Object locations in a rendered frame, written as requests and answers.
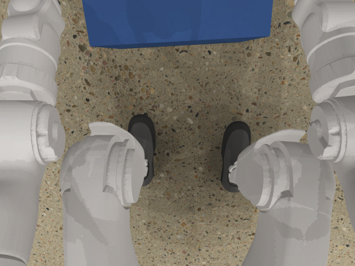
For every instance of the right robot forearm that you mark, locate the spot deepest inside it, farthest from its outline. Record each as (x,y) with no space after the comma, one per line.
(327,35)

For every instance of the left robot forearm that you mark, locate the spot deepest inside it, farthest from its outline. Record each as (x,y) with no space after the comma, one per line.
(29,50)

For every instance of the left robot foot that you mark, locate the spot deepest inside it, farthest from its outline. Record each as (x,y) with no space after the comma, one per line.
(142,128)

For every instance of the left robot thigh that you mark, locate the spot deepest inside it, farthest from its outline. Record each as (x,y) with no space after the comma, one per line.
(106,176)

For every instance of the right robot upper arm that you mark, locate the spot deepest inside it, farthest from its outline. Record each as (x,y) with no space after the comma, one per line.
(331,137)

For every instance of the left robot upper arm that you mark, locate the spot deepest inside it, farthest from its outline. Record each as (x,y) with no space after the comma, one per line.
(31,136)

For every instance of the carton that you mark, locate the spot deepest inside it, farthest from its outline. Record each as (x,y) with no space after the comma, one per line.
(124,24)

